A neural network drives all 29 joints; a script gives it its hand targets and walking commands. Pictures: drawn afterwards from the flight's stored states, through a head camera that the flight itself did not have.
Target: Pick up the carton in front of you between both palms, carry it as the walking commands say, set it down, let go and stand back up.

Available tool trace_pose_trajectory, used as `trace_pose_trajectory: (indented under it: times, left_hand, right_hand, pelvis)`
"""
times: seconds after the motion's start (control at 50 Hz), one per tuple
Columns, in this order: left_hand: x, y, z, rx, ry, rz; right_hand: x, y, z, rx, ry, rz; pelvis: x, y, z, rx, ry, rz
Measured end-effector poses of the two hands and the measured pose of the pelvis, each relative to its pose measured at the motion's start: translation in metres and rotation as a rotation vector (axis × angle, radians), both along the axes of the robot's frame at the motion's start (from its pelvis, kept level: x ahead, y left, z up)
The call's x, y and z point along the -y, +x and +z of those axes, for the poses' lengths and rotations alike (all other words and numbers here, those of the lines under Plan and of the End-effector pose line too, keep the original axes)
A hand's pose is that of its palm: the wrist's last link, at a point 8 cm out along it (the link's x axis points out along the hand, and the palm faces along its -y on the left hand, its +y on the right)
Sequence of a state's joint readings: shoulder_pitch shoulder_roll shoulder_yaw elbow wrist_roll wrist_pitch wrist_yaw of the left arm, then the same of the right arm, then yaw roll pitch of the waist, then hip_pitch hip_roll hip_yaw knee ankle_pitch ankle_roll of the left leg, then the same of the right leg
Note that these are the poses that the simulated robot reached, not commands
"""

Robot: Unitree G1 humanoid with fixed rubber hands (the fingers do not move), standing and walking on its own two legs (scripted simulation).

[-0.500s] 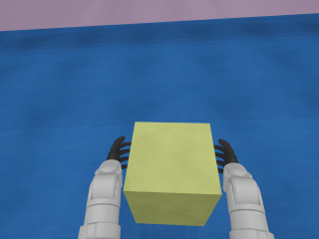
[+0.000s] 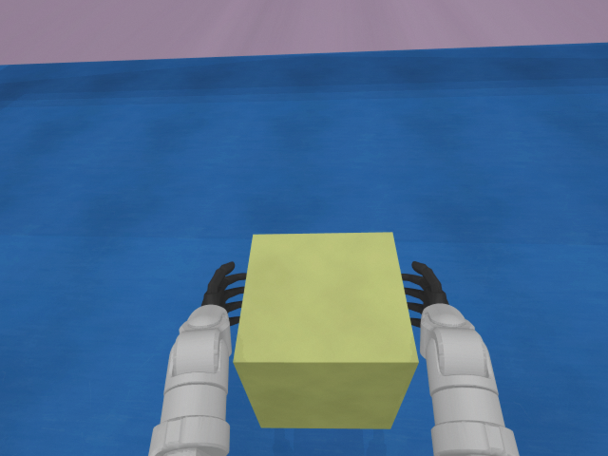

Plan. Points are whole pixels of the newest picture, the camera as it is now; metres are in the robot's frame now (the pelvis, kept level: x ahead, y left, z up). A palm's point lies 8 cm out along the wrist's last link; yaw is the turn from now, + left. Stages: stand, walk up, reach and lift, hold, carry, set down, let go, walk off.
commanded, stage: hold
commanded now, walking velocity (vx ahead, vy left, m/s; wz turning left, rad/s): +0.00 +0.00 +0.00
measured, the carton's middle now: (323, 334) +0.31 +0.00 -0.04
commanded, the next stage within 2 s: set down in 0.06 s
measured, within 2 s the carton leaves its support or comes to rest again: neither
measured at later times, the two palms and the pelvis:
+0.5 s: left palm (237, 307) +0.35 +0.13 -0.01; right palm (426, 314) +0.33 -0.16 -0.03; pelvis -0.01 -0.01 -0.02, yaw +0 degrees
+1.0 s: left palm (263, 335) +0.40 +0.12 -0.20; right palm (410, 346) +0.38 -0.17 -0.21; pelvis -0.04 +0.02 -0.14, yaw +1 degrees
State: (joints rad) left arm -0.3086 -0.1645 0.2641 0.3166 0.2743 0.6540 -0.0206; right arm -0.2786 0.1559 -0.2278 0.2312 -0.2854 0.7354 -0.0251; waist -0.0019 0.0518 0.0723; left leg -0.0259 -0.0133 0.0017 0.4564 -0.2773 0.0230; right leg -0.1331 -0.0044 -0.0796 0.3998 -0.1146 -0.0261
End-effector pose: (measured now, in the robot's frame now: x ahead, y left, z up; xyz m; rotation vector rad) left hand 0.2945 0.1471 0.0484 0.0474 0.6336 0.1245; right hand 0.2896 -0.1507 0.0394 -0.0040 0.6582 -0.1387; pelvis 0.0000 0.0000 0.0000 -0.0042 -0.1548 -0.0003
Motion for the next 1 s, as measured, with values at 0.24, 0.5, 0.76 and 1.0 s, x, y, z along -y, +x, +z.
trace_pose_trajectory:
  times: [0.24, 0.5, 0.76, 1.0]
  left_hand:
    - [0.007, 0.009, 0.000, -0.003, -0.004, 0.023]
    - [0.012, 0.051, -0.060, -0.020, 0.031, -0.019]
    - [0.024, 0.080, -0.201, 0.006, -0.009, -0.042]
    - [0.022, 0.110, -0.249, 0.018, -0.064, -0.020]
  right_hand:
    - [0.007, 0.012, -0.004, -0.002, 0.033, -0.005]
    - [0.012, 0.045, -0.068, -0.016, 0.050, -0.042]
    - [0.023, 0.059, -0.210, 0.008, 0.017, -0.063]
    - [0.021, 0.088, -0.253, 0.021, 0.033, -0.092]
  pelvis:
    - [0.010, 0.001, -0.002, -0.002, -0.003, 0.015]
    - [0.006, -0.015, -0.023, -0.157, -0.004, 0.008]
    - [-0.007, -0.035, -0.083, -0.563, 0.015, 0.005]
    - [-0.016, -0.040, -0.141, -0.771, 0.009, 0.013]
